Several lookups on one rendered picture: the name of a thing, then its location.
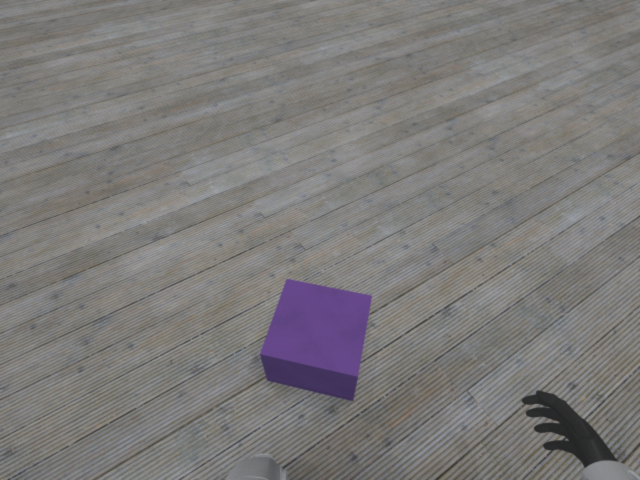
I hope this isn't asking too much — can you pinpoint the left robot shin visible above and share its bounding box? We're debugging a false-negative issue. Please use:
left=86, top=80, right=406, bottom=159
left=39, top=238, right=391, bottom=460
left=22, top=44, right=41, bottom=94
left=255, top=454, right=276, bottom=462

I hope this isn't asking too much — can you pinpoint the carton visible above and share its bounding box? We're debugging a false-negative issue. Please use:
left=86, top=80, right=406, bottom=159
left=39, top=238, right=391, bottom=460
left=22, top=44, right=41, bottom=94
left=260, top=279, right=372, bottom=401

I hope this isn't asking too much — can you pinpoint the robot right hand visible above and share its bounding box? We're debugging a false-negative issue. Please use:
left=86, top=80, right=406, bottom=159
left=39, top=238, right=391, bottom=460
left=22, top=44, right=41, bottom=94
left=522, top=390, right=618, bottom=468

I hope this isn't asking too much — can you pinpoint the left robot thigh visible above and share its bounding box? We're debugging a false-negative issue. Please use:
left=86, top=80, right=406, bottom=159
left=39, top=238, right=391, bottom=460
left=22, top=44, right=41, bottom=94
left=225, top=457, right=288, bottom=480

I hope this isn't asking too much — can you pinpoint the right robot forearm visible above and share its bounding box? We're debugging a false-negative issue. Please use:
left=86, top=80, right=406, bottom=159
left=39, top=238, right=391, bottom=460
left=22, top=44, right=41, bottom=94
left=582, top=460, right=640, bottom=480

